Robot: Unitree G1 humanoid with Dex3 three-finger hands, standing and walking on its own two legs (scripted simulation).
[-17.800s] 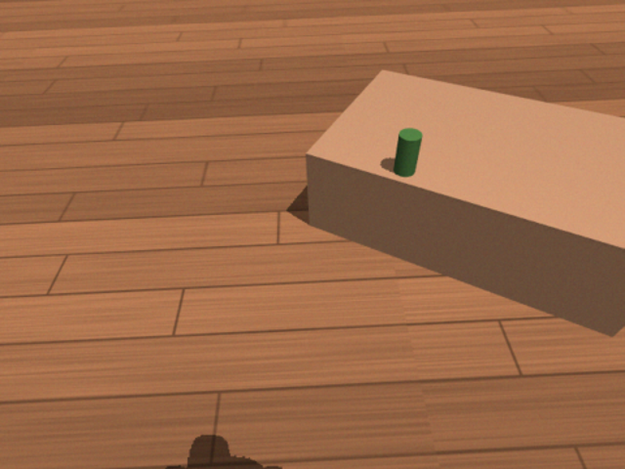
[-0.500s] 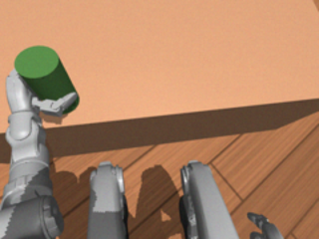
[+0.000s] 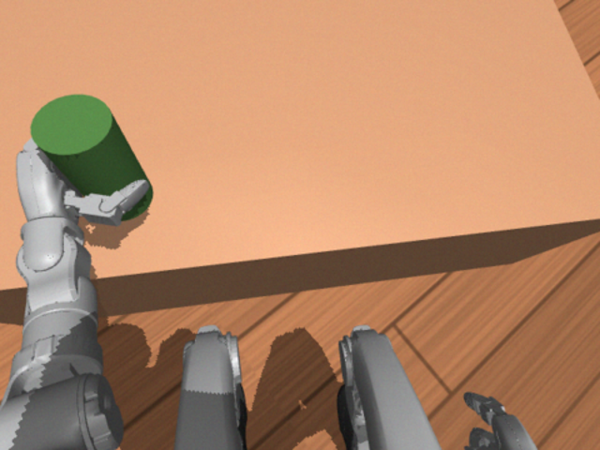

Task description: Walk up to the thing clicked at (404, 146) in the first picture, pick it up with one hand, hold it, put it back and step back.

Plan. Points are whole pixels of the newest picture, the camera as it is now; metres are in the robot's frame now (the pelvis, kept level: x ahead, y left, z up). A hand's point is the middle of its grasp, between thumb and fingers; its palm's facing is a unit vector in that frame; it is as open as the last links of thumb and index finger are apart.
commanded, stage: settle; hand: left
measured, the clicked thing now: (102, 165) +0.47 +0.25 +0.00
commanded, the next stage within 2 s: lift in 0.28 s
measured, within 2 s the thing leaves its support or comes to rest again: neither
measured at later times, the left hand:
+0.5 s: hand (93, 166) +0.45 +0.25 +0.02, palm faces +0.21 -0.98 -0.04, open 10.4 cm
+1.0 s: hand (54, 169) +0.40 +0.23 +0.11, palm faces +0.22 -0.97 -0.04, open 10.4 cm
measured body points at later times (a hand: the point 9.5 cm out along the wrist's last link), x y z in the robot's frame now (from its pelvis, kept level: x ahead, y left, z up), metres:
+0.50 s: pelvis +0.01 +0.00 +0.03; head +0.19 +0.04 +0.44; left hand +0.44 +0.30 +0.02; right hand +0.12 -0.25 -0.10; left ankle +0.06 +0.14 -0.50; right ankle +0.03 -0.14 -0.50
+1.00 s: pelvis +0.01 +0.00 +0.10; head +0.14 +0.03 +0.53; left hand +0.38 +0.28 +0.12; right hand +0.15 -0.24 -0.02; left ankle +0.06 +0.14 -0.50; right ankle +0.03 -0.14 -0.50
